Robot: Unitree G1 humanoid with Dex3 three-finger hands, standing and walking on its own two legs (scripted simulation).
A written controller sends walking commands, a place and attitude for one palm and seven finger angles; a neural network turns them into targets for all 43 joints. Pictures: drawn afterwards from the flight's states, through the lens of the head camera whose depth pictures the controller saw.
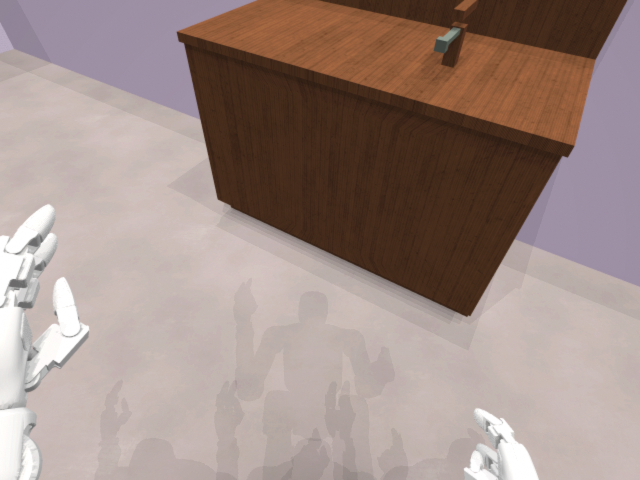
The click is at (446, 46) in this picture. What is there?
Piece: tap's lever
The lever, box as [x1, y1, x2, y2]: [434, 36, 449, 52]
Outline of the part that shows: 439,36 436,39 434,50 444,52 447,49 449,38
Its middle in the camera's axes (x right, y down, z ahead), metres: +0.30 -0.48 +0.96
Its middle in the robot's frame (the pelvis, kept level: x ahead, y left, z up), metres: +1.07 -0.23 +0.12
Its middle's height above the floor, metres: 0.90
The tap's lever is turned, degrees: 0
